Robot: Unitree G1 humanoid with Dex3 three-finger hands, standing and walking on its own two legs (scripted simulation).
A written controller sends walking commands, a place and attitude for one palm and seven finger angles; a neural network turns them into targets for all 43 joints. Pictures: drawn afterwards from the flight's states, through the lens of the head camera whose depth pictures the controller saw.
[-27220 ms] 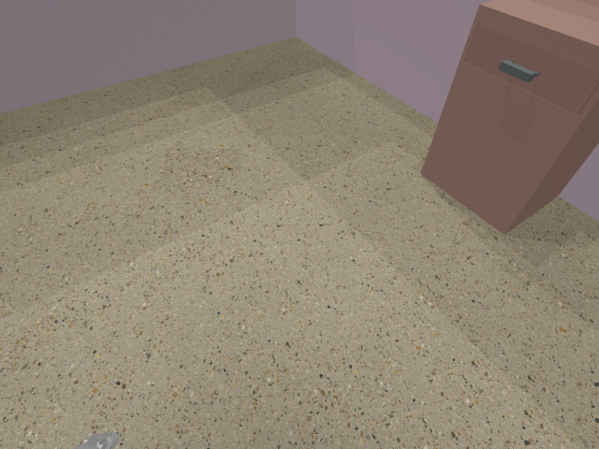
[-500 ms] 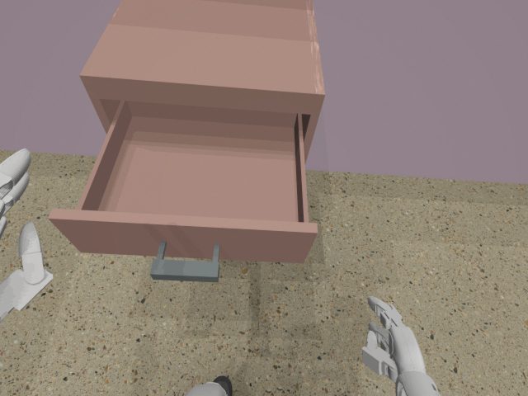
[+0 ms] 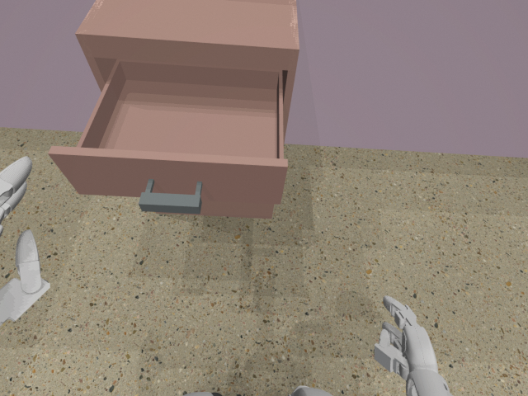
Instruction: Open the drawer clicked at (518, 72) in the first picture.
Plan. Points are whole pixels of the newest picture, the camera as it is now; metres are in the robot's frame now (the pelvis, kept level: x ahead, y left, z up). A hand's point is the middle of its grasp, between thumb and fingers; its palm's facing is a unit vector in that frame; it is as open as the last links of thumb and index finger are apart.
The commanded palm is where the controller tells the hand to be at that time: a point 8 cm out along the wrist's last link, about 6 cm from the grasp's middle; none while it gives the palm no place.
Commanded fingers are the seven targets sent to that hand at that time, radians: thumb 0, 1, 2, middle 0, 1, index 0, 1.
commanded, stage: stop stepping back and stand still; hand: left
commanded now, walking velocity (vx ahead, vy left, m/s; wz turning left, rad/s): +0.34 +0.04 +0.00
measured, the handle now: (173, 193) +0.48 +0.20 -0.10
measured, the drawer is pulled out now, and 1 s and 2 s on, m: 0.30 0.30 0.30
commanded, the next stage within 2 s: let the arm hang, fingers relaxed in 0.58 s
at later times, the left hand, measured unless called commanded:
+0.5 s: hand out of the picture +0.12 +0.21 +0.17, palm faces +0.38 -0.80 -0.46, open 7.4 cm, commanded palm +0.06 +0.26 +0.18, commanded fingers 0.00 0.90 0.90 -0.20 -0.30 -0.20 -0.30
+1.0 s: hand out of the picture -0.01 +0.17 -0.17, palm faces +0.11 -0.98 -0.18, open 7.0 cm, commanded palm none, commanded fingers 0.00 0.90 0.90 -0.20 -0.30 -0.20 -0.30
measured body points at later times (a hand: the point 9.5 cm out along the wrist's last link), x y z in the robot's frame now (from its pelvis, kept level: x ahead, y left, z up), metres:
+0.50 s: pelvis -0.06 -0.03 +0.00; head -0.05 -0.03 +0.45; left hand +0.10 +0.25 +0.19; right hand +0.11 -0.27 -0.08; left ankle -0.07 +0.10 -0.73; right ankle -0.01 -0.10 -0.73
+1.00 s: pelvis -0.05 -0.01 +0.00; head -0.03 +0.00 +0.45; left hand -0.01 +0.22 -0.16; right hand +0.01 -0.24 -0.14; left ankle -0.07 +0.10 -0.73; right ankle -0.01 -0.10 -0.73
